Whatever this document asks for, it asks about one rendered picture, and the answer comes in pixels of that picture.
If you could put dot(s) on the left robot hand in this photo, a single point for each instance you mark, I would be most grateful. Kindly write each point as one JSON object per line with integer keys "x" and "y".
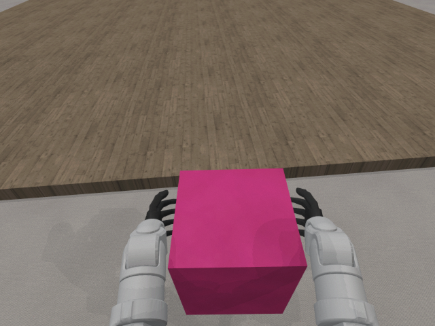
{"x": 157, "y": 205}

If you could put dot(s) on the robot right forearm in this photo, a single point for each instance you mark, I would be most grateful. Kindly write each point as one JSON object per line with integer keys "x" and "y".
{"x": 340, "y": 294}

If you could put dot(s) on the robot left forearm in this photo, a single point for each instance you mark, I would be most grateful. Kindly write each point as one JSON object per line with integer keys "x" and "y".
{"x": 142, "y": 276}

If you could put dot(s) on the right robot hand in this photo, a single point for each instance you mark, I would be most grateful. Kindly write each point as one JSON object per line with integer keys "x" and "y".
{"x": 310, "y": 205}

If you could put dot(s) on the carton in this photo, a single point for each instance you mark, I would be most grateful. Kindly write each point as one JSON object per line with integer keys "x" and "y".
{"x": 235, "y": 246}

